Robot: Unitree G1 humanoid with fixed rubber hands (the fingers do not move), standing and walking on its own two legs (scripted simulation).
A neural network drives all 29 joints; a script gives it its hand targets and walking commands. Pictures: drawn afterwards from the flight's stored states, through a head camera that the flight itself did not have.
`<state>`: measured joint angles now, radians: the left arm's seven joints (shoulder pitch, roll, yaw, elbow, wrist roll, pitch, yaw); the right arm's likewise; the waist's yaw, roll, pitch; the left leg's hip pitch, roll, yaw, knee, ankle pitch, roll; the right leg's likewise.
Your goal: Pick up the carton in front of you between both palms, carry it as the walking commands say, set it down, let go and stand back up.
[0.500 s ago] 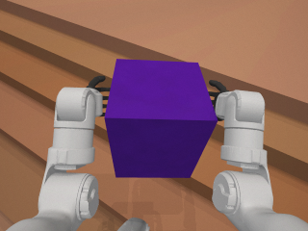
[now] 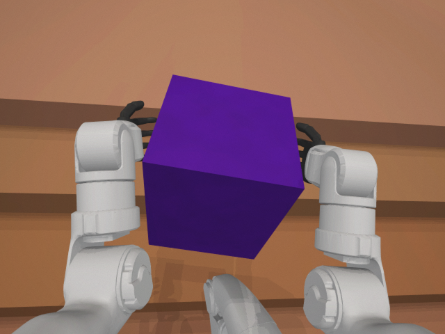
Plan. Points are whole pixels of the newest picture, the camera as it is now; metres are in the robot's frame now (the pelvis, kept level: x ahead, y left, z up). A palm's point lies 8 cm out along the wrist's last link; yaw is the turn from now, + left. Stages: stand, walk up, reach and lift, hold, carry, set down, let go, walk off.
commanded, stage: carry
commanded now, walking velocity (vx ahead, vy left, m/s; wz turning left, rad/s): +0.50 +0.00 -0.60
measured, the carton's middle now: (216, 174) +0.39 -0.04 +0.07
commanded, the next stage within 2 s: none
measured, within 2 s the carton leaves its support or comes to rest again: neither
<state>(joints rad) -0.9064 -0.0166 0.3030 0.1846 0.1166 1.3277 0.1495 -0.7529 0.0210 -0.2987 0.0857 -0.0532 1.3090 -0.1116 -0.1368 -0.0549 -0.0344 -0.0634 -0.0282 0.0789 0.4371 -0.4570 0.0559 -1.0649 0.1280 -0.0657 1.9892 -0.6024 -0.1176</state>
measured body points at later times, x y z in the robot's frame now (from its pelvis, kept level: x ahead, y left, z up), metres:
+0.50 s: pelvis +0.34 +0.05 +0.18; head +0.36 +0.03 +0.63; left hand +0.73 +0.24 +0.40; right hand +0.75 -0.06 +0.37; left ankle +0.49 +0.11 -0.47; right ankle +0.18 -0.01 -0.49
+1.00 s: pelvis +0.64 +0.04 +0.29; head +0.61 +0.06 +0.74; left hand +0.97 +0.28 +0.46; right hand +1.04 -0.01 +0.47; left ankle +0.50 +0.10 -0.45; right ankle +0.80 -0.04 -0.27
